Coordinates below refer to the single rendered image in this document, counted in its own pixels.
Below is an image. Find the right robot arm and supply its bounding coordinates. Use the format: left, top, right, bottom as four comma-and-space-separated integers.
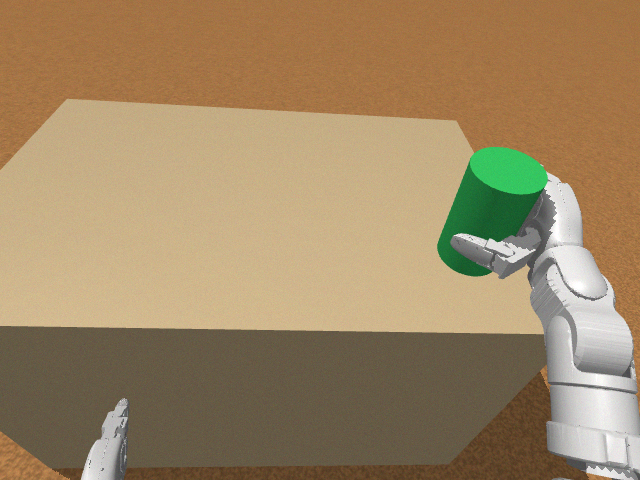
527, 245, 640, 480

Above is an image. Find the left robot hand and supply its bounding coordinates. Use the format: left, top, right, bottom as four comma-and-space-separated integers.
81, 398, 130, 480

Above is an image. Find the right robot hand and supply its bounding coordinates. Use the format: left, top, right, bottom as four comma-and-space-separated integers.
450, 165, 584, 279

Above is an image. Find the can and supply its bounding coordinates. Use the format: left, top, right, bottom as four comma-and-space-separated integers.
437, 147, 548, 276

